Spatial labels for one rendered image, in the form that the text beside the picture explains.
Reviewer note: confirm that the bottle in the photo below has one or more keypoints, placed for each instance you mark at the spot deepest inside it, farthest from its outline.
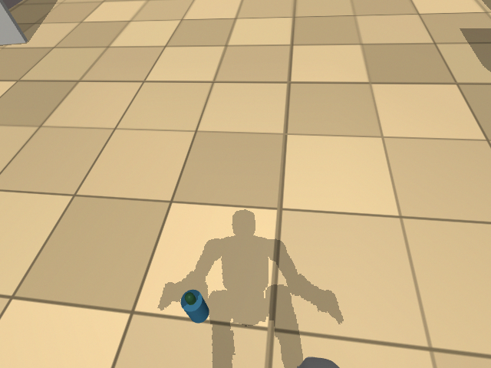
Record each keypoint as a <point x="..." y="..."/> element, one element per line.
<point x="195" y="306"/>

